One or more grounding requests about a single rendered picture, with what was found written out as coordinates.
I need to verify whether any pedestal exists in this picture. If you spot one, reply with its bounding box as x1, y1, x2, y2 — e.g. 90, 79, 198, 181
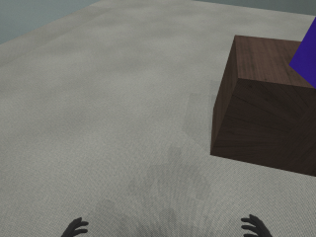
210, 35, 316, 177

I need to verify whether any carton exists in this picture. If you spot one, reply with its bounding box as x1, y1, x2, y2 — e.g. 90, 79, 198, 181
288, 17, 316, 89

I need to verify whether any robot left hand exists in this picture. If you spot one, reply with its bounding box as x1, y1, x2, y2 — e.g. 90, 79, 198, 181
61, 217, 89, 237

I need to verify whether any robot right hand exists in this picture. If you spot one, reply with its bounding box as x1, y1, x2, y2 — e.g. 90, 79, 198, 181
241, 214, 273, 237

